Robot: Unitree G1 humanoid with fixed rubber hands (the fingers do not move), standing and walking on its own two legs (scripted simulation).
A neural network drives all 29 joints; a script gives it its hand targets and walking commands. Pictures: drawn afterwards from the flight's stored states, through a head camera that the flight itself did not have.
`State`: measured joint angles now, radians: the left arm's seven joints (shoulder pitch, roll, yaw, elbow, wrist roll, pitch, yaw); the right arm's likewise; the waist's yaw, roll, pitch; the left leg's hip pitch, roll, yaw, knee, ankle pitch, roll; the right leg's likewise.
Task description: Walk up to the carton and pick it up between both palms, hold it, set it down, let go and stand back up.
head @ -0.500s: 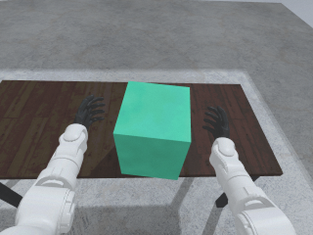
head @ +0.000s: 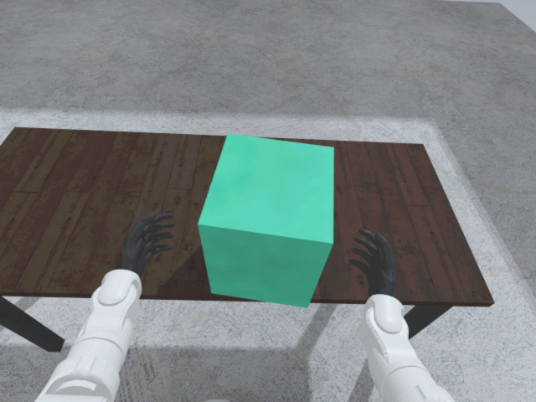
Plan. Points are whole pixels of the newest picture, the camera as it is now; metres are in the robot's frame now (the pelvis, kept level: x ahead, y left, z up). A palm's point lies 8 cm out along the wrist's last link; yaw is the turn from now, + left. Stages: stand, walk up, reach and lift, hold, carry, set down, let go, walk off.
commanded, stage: set down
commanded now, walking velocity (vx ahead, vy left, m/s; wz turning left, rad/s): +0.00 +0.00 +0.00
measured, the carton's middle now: (269, 224) +0.43 +0.02 -0.06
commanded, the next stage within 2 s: let go in 1.36 s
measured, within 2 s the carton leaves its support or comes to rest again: neither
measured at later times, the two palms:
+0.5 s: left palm (127, 304) +0.25 +0.24 -0.03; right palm (391, 323) +0.24 -0.17 -0.04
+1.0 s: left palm (136, 335) +0.21 +0.22 -0.05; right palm (420, 353) +0.20 -0.21 -0.05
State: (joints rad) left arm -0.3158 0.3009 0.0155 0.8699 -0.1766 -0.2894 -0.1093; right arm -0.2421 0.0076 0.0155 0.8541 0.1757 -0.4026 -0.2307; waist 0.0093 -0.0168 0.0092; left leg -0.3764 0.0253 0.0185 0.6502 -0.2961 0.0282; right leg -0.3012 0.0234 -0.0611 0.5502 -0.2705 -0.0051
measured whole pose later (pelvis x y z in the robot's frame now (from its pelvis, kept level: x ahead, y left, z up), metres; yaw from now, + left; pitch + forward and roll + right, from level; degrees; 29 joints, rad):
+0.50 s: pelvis +0.02 +0.00 +0.00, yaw +0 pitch -3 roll -2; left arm -0.03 0.31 -0.02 0.68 -0.16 -0.29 -0.12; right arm -0.01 -0.02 0.03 0.80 0.14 -0.49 -0.16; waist 0.03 0.00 0.08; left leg -0.27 0.02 0.02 0.65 -0.33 0.02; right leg -0.20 0.03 -0.05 0.55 -0.31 -0.01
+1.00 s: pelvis +0.03 -0.02 +0.01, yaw -1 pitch -6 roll +0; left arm 0.13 0.26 0.02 0.61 -0.08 -0.09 -0.10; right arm 0.15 -0.09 0.04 0.72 0.08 -0.32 -0.10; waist 0.03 -0.02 0.07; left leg -0.10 0.02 0.03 0.46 -0.27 0.00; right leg -0.06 0.03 -0.03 0.43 -0.27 -0.03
